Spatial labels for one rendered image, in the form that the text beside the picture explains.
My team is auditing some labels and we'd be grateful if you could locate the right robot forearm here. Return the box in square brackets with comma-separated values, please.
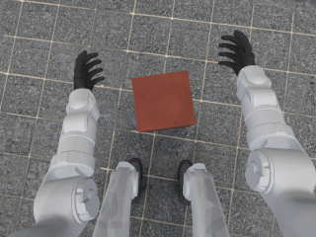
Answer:
[236, 65, 316, 189]

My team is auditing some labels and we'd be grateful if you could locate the left robot hand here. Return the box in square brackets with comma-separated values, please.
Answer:
[73, 50, 106, 92]

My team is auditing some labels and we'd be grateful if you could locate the carton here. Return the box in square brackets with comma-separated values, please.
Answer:
[131, 70, 197, 132]

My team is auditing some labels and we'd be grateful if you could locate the right robot upper arm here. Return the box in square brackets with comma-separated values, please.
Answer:
[245, 147, 316, 237]

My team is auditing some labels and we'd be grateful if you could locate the left robot forearm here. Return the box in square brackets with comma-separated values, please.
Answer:
[34, 88, 100, 220]

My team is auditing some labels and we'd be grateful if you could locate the left robot upper arm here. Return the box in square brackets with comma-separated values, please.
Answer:
[7, 175, 100, 237]

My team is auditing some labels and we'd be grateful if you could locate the left robot thigh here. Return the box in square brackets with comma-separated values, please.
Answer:
[92, 167, 139, 237]

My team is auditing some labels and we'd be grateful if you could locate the robot right foot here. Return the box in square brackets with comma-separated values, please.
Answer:
[178, 159, 193, 205]

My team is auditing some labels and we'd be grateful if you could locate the right robot hand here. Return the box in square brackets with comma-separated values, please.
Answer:
[218, 30, 256, 77]

